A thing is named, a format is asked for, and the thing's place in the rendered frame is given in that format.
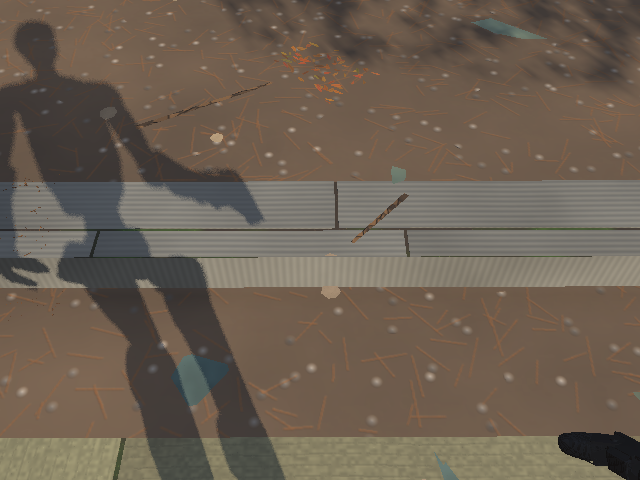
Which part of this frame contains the robot right hand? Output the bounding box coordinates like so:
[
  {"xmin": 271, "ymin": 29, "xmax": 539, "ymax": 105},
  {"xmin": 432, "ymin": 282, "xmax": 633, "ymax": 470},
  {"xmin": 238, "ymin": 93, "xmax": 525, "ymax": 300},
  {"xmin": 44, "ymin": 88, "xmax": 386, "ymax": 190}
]
[{"xmin": 558, "ymin": 431, "xmax": 640, "ymax": 480}]

